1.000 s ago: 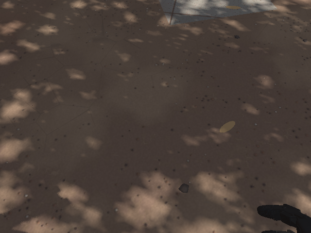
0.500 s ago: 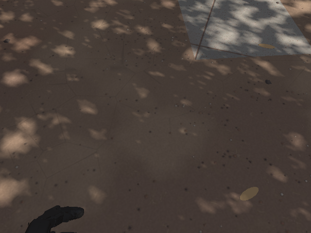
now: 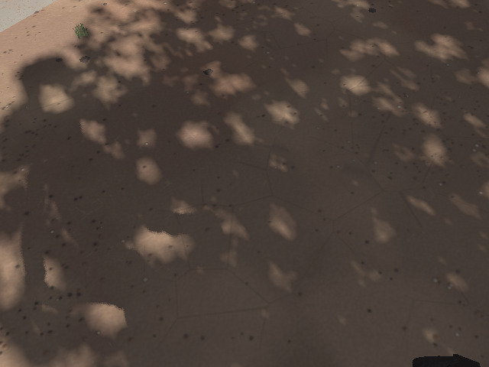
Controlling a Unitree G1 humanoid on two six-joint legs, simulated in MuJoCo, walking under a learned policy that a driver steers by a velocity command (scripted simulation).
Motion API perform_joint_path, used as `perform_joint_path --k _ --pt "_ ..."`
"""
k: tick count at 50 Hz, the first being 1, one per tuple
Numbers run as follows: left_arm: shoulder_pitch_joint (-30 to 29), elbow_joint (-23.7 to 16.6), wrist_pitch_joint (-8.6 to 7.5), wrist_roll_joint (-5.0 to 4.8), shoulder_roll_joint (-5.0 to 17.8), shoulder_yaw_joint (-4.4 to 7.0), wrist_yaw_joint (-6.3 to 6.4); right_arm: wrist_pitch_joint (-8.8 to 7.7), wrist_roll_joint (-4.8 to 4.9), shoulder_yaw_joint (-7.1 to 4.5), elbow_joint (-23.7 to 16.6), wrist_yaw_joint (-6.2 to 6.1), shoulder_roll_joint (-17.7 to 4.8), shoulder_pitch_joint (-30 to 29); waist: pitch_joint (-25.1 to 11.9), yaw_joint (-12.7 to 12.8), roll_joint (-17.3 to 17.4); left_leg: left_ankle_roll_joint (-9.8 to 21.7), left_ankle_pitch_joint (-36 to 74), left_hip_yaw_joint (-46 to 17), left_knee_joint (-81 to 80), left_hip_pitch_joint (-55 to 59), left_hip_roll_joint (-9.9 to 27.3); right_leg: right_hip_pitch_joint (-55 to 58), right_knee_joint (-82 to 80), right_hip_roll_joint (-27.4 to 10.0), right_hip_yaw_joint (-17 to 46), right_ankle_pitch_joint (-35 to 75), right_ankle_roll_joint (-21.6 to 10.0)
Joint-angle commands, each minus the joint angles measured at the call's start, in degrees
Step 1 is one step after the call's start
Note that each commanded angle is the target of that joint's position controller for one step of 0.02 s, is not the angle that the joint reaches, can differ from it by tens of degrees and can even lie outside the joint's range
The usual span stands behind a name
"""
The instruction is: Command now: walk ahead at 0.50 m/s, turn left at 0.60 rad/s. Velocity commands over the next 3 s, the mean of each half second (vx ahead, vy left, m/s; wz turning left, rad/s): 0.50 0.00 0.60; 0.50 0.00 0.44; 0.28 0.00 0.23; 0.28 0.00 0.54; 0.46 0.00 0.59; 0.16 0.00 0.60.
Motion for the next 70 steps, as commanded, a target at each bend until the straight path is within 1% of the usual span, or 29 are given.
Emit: perform_joint_path --k 1,3,5,6,7,8,10,11,14,20,27,31,32,33,34,36,38,43,48,52,54,56,57,58,59,60,63,67,70 --pt "1.3 -1.7 0.03 0.01 9.3 1.95 0.84 -0.78 -0.33 -0.21 -5.4 0.10 -2.4 -5.9 2.2 -1.0 -6.8 2.2 -3.7 4.1 -5.4 3.1 -2.0 0.0 -0.9 -15.6 2.9 41.6 -4.8" --pt "1.6 -0.9 0.87 0.14 11.2 2.23 1.38 -0.77 -0.67 -0.78 -4.6 -0.53 -3.5 -2.5 -0.9 -3.1 -8.3 4.4 -10.1 6.1 -7.0 9.7 -5.9 2.4 7.9 -16.1 0.9 58.9 -4.4" --pt "0.6 -1.3 1.82 -0.02 12.4 2.29 1.54 -1.51 -1.09 -2.45 -0.2 -1.54 -6.2 11.7 -9.1 -9.5 -6.5 7.9 -10.7 4.7 -12.8 27.8 -9.4 -3.1 28.3 -15.6 -0.8 57.8 -3.5" --pt "0.8 -3.2 1.75 0.30 10.7 1.80 1.28 -1.46 -1.43 -4.15 1.9 -2.65 -10.8 20.3 -15.5 -12.6 -0.3 10.8 -18.5 -9.2 -15.3 42.5 0.6 -15.4 45.5 -14.0 -1.0 36.1 -1.8" --pt "0.2 -8.0 1.47 -0.24 6.1 1.09 0.08 -0.74 0.41 -5.45 0.1 -3.39 -16.2 16.7 -19.5 -7.9 13.4 18.8 -19.2 -41.7 -22.0 56.7 16.4 -40.2 66.2 -1.2 2.8 -12.3 2.1" --pt "-6.6 -9.8 1.11 0.41 10.8 1.90 0.01 -0.16 1.08 -5.46 -0.5 -4.02 -15.2 19.6 -18.6 -11.8 3.3 19.6 -10.2 -43.4 -25.6 56.0 17.1 -47.0 68.6 -1.5 13.1 -9.5 2.0" --pt "-8.3 -9.9 -0.01 -0.44 8.4 0.99 -0.16 -0.80 1.77 -4.26 2.2 -4.81 -10.5 16.3 -5.9 -6.8 -2.0 15.9 5.9 -28.2 -26.3 41.3 12.7 -44.4 58.8 -6.5 14.7 -1.9 1.4" --pt "-8.2 -9.7 0.58 0.40 8.1 1.05 -0.21 -1.43 1.80 -3.79 2.3 -4.95 -9.2 14.2 -4.0 -4.3 -2.8 13.9 9.6 -24.1 -27.0 35.8 9.3 -40.7 54.5 -7.8 15.3 -2.0 1.7" --pt "-5.4 -8.6 3.25 2.04 7.3 1.00 -0.92 -2.97 2.20 -3.09 2.3 -4.50 -7.8 12.6 -4.2 -1.4 -1.6 13.1 13.5 -19.7 -29.2 28.9 5.1 -35.2 49.3 -7.6 14.6 -1.2 3.2" --pt "-18.9 -12.6 3.76 1.54 6.3 0.74 -1.19 -3.35 1.98 -3.68 4.9 -4.10 -9.4 19.7 -0.1 -5.6 0.2 10.9 6.7 -20.7 -32.0 28.9 2.8 -42.1 35.2 -6.7 14.3 12.6 4.7" --pt "-29.8 -16.7 2.52 0.69 6.7 0.17 -1.70 -3.38 1.31 -3.94 6.6 -5.17 -10.6 25.9 0.3 -9.3 1.7 9.2 16.2 -24.3 -25.8 37.4 4.2 -41.2 22.4 -2.6 15.0 15.7 2.8" --pt "-15.5 -12.8 1.42 0.47 10.0 1.52 -0.31 -3.61 1.29 -4.33 5.7 -5.18 -12.6 20.4 -4.5 -1.7 1.7 4.4 28.3 -23.9 -13.2 31.4 1.7 -16.0 14.3 1.6 14.0 9.7 -0.5" --pt "-7.2 -11.0 0.61 1.05 12.2 2.34 0.49 -4.06 1.80 -4.03 5.5 -4.58 -11.5 19.7 -9.6 2.5 -1.5 3.0 23.7 -20.8 -0.9 25.9 -2.2 -3.0 12.1 -2.5 17.2 9.3 -2.3" --pt "0.7 -11.1 0.40 2.59 16.9 3.43 1.52 -4.46 3.14 -2.64 3.5 -4.38 -6.0 22.1 -19.1 3.9 -10.0 1.3 1.3 -15.0 17.1 15.3 -7.2 11.6 9.6 -18.4 34.9 -4.8 -5.6" --pt "-2.6 -11.4 1.16 1.98 18.6 3.82 1.30 -4.25 2.64 -2.51 2.1 -4.49 -6.3 25.9 -22.0 -0.6 -21.5 0.6 -28.0 -10.9 26.7 4.0 -12.3 13.6 1.3 -27.0 59.3 -5.6 -10.5" --pt "-9.8 -12.0 1.57 0.85 8.9 1.99 0.65 -2.91 0.31 -2.82 4.9 -4.29 -8.6 21.3 -6.5 -2.5 -5.0 0.4 -18.8 -9.9 30.4 1.5 -5.0 -2.3 0.3 -22.3 46.4 -7.8 -10.4" --pt "-10.3 -9.9 0.85 0.84 6.5 1.20 0.33 -2.29 -0.10 -2.42 4.4 -3.32 -6.3 18.4 -1.9 -3.8 -6.2 0.0 -15.8 -9.3 24.9 4.0 -2.5 -10.0 -2.0 -16.9 33.5 3.9 -8.5" --pt "-6.3 -5.6 -1.62 -0.05 7.2 1.47 -1.03 -1.27 -0.25 -1.58 3.8 -2.12 -4.5 14.5 -1.5 -4.5 -7.8 -0.7 -11.3 -9.2 19.4 1.9 -3.0 -10.0 -4.5 -14.9 22.8 21.7 -9.6" --pt "-3.6 -2.6 -1.29 -0.41 7.3 1.35 -1.30 -2.04 -0.18 0.39 0.4 -0.93 -2.3 2.0 0.2 -2.6 -7.7 -2.1 -0.8 -2.7 0.9 4.3 -0.9 -11.1 -6.2 -11.5 14.2 24.7 -8.2" --pt "0.9 0.3 -0.75 -0.40 9.4 1.75 -1.11 -2.24 -0.01 0.86 -0.9 -1.20 -3.0 -3.4 1.0 -1.2 -7.7 -0.9 -2.3 0.9 -7.4 8.9 -1.0 -8.0 -4.8 -13.9 14.6 27.9 -7.9" --pt "1.7 1.4 -0.10 -0.25 10.2 1.87 -0.85 -2.56 -0.24 0.62 -0.6 -1.77 -3.8 -2.6 0.7 -2.0 -7.8 0.6 -6.1 1.7 -10.3 11.9 -2.3 -5.1 -1.0 -14.9 14.5 34.4 -7.5" --pt "2.2 2.6 0.53 -0.61 9.1 1.29 -0.55 -3.80 -1.21 -0.16 4.1 -2.77 -4.7 9.3 -5.3 -7.1 -5.2 2.9 -2.9 2.3 -17.4 27.2 -5.3 -5.5 15.2 -11.2 10.8 47.4 -5.1" --pt "1.7 1.1 0.34 -1.03 7.5 0.58 -0.39 -4.37 -2.29 -1.06 6.1 -3.54 -7.6 17.9 -11.9 -10.4 -2.3 5.1 0.9 -6.1 -17.1 40.5 3.2 -13.6 27.8 -9.1 9.4 34.4 -3.2" --pt "6.3 -1.5 0.35 -2.60 1.1 -1.09 -0.69 -3.95 -2.19 -2.57 6.4 -4.49 -13.5 21.8 -20.3 -9.5 11.5 14.4 18.1 -30.7 -18.2 56.7 22.6 -32.4 50.0 0.2 5.8 -4.7 -0.2" --pt "3.6 -0.4 1.25 -1.14 7.6 0.94 0.55 -3.43 1.47 -2.88 7.0 -4.81 -12.6 21.8 -20.5 -10.0 5.6 15.9 35.2 -31.9 -19.1 52.2 22.6 -34.3 56.8 1.3 13.7 -13.7 -0.4" --pt "0.6 -1.1 1.41 -1.25 7.1 1.02 0.61 -3.65 2.12 -2.01 7.2 -4.92 -9.6 17.8 -14.4 -7.7 3.7 14.7 43.8 -21.7 -18.4 47.6 19.3 -35.4 56.8 -0.9 16.7 -11.6 -0.8" --pt "-1.4 -0.6 2.58 0.46 5.1 0.62 0.14 -3.94 2.37 -0.02 7.9 -5.11 -3.0 10.2 -5.7 -2.4 3.4 9.1 39.2 -13.0 -23.9 33.6 10.7 -31.3 46.9 -4.4 15.0 -5.6 0.4" --pt "-2.4 -1.1 4.60 0.47 3.7 0.73 0.25 -4.07 1.90 -1.40 8.7 -4.84 -7.1 10.0 -7.5 -0.5 2.1 10.7 42.3 -10.9 -24.8 28.4 8.6 -27.0 42.8 -2.5 13.4 -1.4 2.6" --pt "-7.4 -2.6 5.50 0.37 3.9 0.81 1.05 -3.17 1.56 -1.93 9.5 -4.84 -7.4 11.7 -6.6 -1.8 2.8 10.6 33.2 -12.2 -25.3 26.5 7.9 -27.9 37.8 -2.5 13.7 1.1 3.0"
Next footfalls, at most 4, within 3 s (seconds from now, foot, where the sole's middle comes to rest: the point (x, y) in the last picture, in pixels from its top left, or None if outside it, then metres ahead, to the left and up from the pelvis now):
0.10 left None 0.22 0.09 -0.77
0.64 right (274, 326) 0.57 0.00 -0.77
1.14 left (170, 283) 0.68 0.31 -0.77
1.66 right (220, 246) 0.81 0.18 -0.77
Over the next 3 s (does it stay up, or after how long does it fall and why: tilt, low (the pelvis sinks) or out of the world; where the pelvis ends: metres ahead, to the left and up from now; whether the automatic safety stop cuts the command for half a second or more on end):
stays up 0.89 0.67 0.00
